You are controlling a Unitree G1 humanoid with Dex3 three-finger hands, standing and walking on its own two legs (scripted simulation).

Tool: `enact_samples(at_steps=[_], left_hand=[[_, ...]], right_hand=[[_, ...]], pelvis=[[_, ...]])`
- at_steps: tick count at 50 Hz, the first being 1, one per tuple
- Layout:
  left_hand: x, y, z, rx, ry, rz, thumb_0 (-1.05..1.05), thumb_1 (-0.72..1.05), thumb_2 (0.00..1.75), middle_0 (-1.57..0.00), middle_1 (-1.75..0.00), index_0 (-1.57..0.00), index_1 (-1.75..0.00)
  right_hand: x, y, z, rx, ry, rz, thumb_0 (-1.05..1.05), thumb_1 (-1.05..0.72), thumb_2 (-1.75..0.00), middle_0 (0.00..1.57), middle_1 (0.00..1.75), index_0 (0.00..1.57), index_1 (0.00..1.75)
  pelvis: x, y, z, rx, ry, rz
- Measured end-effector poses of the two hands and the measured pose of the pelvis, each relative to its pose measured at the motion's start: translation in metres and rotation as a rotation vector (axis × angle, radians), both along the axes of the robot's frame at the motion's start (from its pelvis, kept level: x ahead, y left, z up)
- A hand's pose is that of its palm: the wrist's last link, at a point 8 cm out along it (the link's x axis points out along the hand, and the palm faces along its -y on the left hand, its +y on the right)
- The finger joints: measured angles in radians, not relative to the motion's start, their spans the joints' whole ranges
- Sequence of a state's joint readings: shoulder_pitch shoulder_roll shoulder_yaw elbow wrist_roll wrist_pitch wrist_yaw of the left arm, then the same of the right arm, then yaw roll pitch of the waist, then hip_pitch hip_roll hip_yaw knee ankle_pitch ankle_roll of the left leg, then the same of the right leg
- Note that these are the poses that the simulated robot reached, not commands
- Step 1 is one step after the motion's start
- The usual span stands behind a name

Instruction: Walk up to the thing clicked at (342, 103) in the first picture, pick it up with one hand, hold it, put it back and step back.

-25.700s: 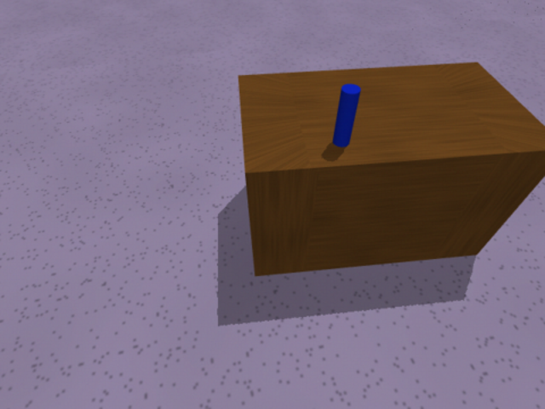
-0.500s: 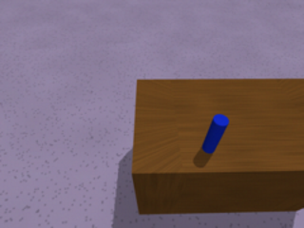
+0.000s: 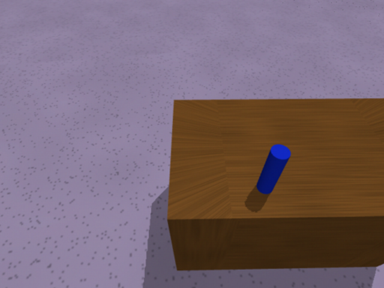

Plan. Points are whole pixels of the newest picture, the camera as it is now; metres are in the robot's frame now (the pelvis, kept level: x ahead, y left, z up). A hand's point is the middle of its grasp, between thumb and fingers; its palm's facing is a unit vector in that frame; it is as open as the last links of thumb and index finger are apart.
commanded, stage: stand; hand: right
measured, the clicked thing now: (271, 171) +0.44 -0.22 -0.09
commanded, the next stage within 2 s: none
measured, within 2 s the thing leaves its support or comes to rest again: neither
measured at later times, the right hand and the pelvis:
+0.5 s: hand out of the picture +0.07 -0.25 -0.16, palm faces -0.04 +0.94 -0.35, open 8.4 cm; pelvis +0.00 +0.00 +0.00, yaw +0 degrees
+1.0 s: hand out of the picture +0.08 -0.25 -0.16, palm faces -0.04 +0.94 -0.35, open 7.4 cm; pelvis +0.00 +0.00 +0.00, yaw +1 degrees
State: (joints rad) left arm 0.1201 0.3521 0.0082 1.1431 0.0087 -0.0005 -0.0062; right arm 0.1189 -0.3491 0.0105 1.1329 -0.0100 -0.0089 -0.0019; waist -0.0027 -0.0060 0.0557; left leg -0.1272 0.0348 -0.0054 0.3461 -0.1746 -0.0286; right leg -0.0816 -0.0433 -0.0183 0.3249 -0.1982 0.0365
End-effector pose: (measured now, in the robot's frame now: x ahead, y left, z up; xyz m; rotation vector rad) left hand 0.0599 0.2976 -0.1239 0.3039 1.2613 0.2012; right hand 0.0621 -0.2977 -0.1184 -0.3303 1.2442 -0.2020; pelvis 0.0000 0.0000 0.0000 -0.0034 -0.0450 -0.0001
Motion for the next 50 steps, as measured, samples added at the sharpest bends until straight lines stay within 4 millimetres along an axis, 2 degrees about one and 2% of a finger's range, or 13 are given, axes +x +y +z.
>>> enact_samples(at_steps=[4, 8, 12, 18, 23, 27, 35, 50], left_hand=[[0.001, 0.0, 0.0, -0.001, -0.005, 0.0, 0.01, 0.9, 0.9, -0.2, -0.3, -0.21, -0.31], [0.001, -0.001, 0.001, 0.0, -0.009, 0.001, 0.01, 0.9, 0.9, -0.2, -0.3, -0.21, -0.3], [0.0, -0.001, 0.001, 0.0, -0.011, 0.003, 0.01, 0.9, 0.9, -0.2, -0.3, -0.21, -0.3], [-0.003, -0.001, 0.001, 0.0, -0.003, 0.007, 0.01, 0.9, 0.9, -0.2, -0.3, -0.21, -0.3], [-0.004, -0.001, 0.0, -0.001, 0.003, 0.01, 0.01, 0.9, 0.9, -0.2, -0.3, -0.21, -0.3], [-0.004, -0.001, 0.0, -0.002, 0.004, 0.013, 0.01, 0.9, 0.9, -0.2, -0.3, -0.21, -0.3], [-0.002, -0.001, 0.001, -0.001, -0.004, 0.014, 0.01, 0.9, 0.9, -0.2, -0.3, -0.21, -0.3], [-0.002, 0.0, 0.001, 0.001, -0.004, 0.013, 0.01, 0.9, 0.9, -0.2, -0.3, -0.21, -0.3]], right_hand=[[0.001, 0.0, 0.0, 0.0, -0.002, 0.003, 0.0, 0.46, -0.11, 0.08, 0.08, 0.08, 0.08], [0.003, -0.001, 0.001, -0.001, -0.007, 0.005, 0.0, 0.33, -0.23, 0.13, 0.16, 0.13, 0.16], [0.004, -0.001, 0.001, 0.0, -0.01, 0.008, 0.0, 0.12, -0.44, 0.17, 0.23, 0.16, 0.23], [0.004, -0.001, 0.0, 0.004, -0.003, 0.007, 0.0, -0.3, -0.72, 0.19, 0.28, 0.19, 0.28], [0.004, -0.001, 0.0, 0.004, 0.002, 0.007, 0.0, -0.62, -0.83, 0.2, 0.29, 0.2, 0.29], [0.005, -0.001, 0.0, 0.003, 0.001, 0.009, 0.0, -0.77, -0.87, 0.2, 0.29, 0.2, 0.3], [0.009, 0.0, 0.0, 0.004, -0.008, 0.016, 0.01, -0.88, -0.89, 0.2, 0.3, 0.2, 0.3], [0.01, 0.001, 0.0, 0.009, -0.005, 0.017, 0.01, -0.91, -0.9, 0.2, 0.3, 0.2, 0.3]], pelvis=[[0.0, 0.0, 0.0, 0.0, 0.001, 0.002], [0.0, -0.001, 0.0, 0.001, 0.0, 0.004], [0.0, -0.001, 0.0, 0.001, 0.0, 0.005], [0.0, -0.002, 0.0, 0.0, 0.002, 0.008], [0.001, -0.002, 0.0, -0.001, 0.004, 0.009], [0.002, -0.002, 0.0, -0.001, 0.003, 0.009], [0.002, -0.001, 0.0, 0.0, 0.002, 0.011], [0.002, -0.002, 0.0, -0.001, 0.006, 0.014]])
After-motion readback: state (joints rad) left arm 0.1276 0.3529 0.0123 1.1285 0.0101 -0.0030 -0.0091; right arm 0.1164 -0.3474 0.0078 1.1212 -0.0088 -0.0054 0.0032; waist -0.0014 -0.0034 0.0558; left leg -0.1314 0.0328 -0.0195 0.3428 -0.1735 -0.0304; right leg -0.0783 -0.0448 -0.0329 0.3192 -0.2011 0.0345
